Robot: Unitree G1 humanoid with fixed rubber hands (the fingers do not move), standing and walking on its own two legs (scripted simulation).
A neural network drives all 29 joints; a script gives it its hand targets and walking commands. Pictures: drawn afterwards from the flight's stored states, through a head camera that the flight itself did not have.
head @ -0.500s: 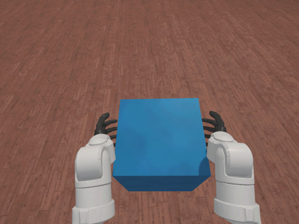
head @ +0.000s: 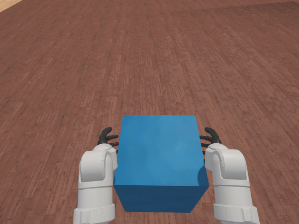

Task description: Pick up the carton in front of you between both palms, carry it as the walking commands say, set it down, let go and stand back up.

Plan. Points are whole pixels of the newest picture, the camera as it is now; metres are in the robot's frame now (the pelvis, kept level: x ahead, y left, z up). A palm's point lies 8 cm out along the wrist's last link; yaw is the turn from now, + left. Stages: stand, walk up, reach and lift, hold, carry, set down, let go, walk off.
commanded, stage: carry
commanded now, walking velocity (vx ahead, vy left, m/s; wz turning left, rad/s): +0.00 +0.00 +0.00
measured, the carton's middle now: (158, 166) +0.31 +0.00 -0.03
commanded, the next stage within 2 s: hold in 1.82 s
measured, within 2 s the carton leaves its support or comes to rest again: neither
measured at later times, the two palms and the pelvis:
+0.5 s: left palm (108, 174) +0.24 +0.13 +0.05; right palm (224, 172) +0.24 -0.16 +0.04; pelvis -0.04 -0.02 +0.00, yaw +0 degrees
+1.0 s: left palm (109, 175) +0.24 +0.13 +0.04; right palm (224, 171) +0.25 -0.17 +0.04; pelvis -0.03 -0.02 +0.00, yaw +1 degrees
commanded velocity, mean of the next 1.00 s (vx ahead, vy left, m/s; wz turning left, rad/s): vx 0.00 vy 0.00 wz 0.00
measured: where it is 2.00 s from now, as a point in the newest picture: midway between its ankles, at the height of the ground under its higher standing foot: outside the picture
